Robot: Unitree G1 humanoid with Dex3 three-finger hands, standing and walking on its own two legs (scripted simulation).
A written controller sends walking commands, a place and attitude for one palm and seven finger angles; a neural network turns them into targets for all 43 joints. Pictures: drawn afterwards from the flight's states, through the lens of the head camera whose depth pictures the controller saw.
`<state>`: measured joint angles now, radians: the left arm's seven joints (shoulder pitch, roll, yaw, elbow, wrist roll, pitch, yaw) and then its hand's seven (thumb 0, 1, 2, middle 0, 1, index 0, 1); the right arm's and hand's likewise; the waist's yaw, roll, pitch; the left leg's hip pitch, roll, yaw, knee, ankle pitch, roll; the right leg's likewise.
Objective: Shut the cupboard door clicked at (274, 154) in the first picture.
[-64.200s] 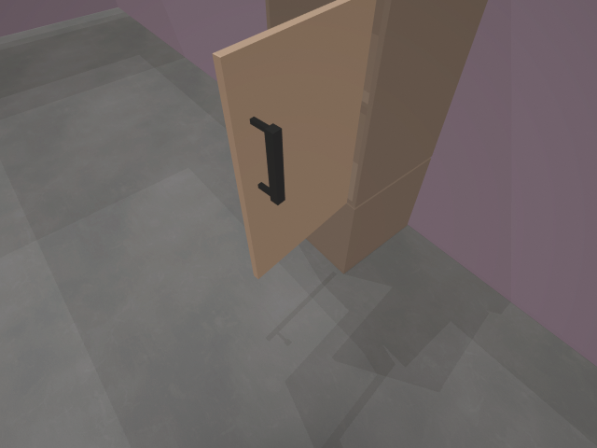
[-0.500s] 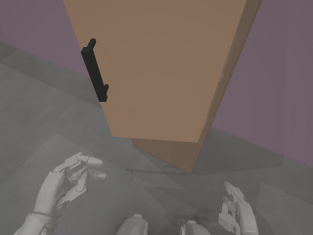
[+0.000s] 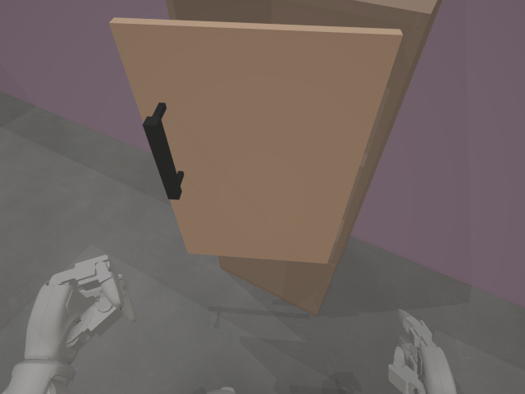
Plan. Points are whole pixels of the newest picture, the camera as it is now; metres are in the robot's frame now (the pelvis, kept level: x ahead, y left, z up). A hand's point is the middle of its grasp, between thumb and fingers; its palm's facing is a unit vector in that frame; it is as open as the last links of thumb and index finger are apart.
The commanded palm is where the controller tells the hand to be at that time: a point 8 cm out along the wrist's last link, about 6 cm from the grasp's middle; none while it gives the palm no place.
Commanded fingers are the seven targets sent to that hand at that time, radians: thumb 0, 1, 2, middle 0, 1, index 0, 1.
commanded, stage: raise the hand and make a fist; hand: left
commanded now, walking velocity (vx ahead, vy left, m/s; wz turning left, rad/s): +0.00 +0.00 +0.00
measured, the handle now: (168, 154) +0.47 +0.20 +0.10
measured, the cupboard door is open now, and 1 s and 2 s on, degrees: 23 23 23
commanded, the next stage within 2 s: bring the fist close to the handle in 0.66 s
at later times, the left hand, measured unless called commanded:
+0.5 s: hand (128, 299) +0.22 +0.19 +0.09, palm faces -0.03 -1.00 -0.03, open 3.1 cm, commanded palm +0.20 +0.25 +0.11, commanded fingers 0.00 0.90 0.90 -1.30 -1.50 -1.30 -1.50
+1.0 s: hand (128, 267) +0.25 +0.19 +0.11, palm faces +0.02 -1.00 -0.05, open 3.1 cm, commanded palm +0.23 +0.24 +0.11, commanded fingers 0.00 0.90 0.90 -1.30 -1.50 -1.30 -1.50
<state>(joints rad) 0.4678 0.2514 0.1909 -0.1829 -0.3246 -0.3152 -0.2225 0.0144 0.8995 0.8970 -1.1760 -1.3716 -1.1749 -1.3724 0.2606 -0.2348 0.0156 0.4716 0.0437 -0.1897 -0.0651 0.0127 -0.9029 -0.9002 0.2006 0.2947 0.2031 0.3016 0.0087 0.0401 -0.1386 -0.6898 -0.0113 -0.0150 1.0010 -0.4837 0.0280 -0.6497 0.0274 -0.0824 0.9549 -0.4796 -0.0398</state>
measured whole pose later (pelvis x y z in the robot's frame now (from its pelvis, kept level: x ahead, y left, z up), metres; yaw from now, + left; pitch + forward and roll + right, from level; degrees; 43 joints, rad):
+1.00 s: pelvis -0.01 +0.00 +0.01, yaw +1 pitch +7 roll -1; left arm 0.17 0.26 0.18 0.02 -0.29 -0.27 -0.22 0.01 0.90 0.90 -1.30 -1.50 -1.30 -1.50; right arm 0.25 -0.26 0.05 0.56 0.04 -0.21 -0.06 0.01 -0.90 -0.90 0.20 0.30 0.21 0.30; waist 0.00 0.04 -0.08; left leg -0.59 -0.02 -0.02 0.90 -0.43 0.03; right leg -0.55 0.02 -0.09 0.86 -0.43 -0.04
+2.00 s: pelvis +0.00 +0.00 +0.02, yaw -2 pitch +9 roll +0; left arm -0.28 0.26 0.22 0.53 -0.22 -0.30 -0.19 0.01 0.90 0.90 -1.30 -1.50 -1.29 -1.50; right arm 0.31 -0.26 0.01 0.61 0.04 -0.07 -0.03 0.01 -0.90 -0.90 0.20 0.29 0.20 0.30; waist -0.04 0.03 -0.09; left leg -0.58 -0.01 0.03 0.82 -0.41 0.03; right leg -0.57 0.03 -0.03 0.81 -0.40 -0.03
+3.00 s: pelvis -0.01 +0.01 +0.01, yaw -2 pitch +15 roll -1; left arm -0.79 0.41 0.26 1.07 -0.18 -0.35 -0.35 0.01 0.90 0.90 -1.30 -1.50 -1.30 -1.50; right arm 0.37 -0.28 0.02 0.65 0.04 -0.03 -0.03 0.01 -0.90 -0.90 0.20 0.29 0.21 0.30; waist -0.13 0.03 -0.08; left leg -0.76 -0.01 0.02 0.92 -0.41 0.04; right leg -0.73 0.03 -0.05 0.88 -0.40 -0.03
